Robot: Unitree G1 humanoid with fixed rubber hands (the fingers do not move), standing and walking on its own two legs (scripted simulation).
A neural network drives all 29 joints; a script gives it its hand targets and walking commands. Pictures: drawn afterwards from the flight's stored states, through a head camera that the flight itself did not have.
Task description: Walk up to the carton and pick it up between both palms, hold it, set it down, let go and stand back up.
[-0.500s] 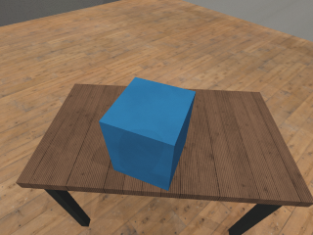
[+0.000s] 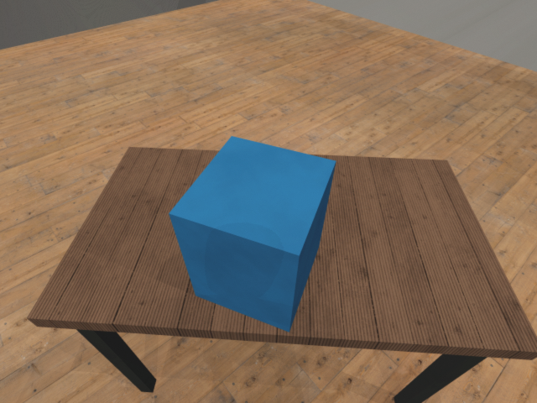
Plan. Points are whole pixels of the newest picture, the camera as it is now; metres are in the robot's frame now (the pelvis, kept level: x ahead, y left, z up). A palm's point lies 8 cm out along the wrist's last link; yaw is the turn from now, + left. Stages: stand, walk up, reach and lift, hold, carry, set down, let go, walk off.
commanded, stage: stand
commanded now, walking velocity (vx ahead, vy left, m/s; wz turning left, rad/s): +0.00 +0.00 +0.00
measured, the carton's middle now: (260, 233) +0.43 +0.04 +0.00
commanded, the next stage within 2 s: none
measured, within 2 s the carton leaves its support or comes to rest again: neither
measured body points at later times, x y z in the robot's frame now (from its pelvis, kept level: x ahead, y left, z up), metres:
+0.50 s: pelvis +0.00 +0.00 +0.00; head +0.00 +0.00 +0.45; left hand +0.02 +0.26 -0.14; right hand +0.03 -0.26 -0.14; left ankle +0.04 +0.12 -0.74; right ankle -0.03 -0.12 -0.74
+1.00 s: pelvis +0.00 +0.00 +0.00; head +0.01 +0.00 +0.45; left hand +0.00 +0.25 -0.14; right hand +0.02 -0.26 -0.14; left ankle +0.04 +0.12 -0.74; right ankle -0.03 -0.12 -0.74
